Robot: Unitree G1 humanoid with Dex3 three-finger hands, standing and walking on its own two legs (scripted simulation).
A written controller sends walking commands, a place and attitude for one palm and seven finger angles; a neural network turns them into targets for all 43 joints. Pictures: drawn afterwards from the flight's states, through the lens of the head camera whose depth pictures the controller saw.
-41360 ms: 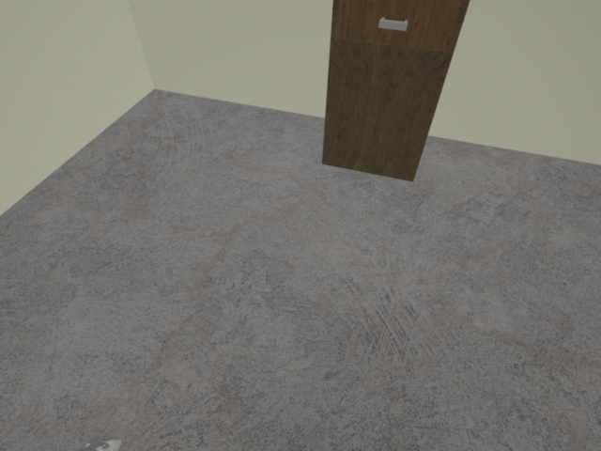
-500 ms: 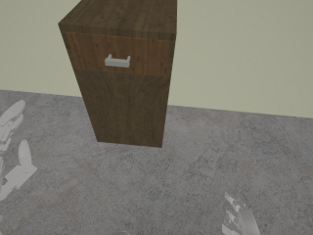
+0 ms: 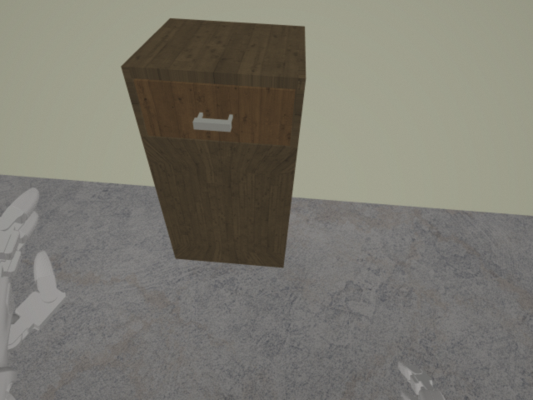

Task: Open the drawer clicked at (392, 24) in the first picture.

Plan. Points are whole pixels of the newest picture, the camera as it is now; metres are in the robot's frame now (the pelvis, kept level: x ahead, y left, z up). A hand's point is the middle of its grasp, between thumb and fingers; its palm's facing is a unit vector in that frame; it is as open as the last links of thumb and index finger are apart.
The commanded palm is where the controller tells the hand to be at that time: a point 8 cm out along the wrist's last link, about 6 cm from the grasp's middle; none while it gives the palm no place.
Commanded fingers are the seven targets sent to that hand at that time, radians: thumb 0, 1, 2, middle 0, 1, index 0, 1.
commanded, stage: let the arm hang, fingers relaxed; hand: left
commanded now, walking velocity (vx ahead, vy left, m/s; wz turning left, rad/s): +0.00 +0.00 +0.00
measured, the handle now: (214, 120) +0.84 +0.20 -0.01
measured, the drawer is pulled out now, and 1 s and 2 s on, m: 0.00 0.00 0.00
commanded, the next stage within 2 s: look to check the result in 1.18 s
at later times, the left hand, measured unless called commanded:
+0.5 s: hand out of the picture +0.00 +0.20 -0.17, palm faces -0.06 -0.98 -0.17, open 7.4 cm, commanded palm none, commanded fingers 0.00 0.90 0.90 -0.20 -0.30 -0.20 -0.30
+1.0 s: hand out of the picture +0.13 +0.26 -0.13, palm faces -0.02 -0.92 -0.39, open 7.4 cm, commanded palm none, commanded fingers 0.00 0.90 0.90 -0.20 -0.30 -0.20 -0.30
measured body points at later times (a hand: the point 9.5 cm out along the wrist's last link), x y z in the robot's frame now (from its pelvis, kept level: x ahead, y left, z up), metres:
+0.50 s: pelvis +0.00 +0.01 +0.01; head +0.03 +0.03 +0.46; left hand +0.01 +0.25 -0.16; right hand +0.04 -0.30 -0.11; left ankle +0.03 +0.10 -0.73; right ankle +0.03 -0.11 -0.73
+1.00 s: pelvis +0.02 +0.00 +0.02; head +0.03 -0.01 +0.46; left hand +0.13 +0.31 -0.10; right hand +0.11 -0.27 -0.13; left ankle +0.03 +0.10 -0.73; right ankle +0.03 -0.11 -0.73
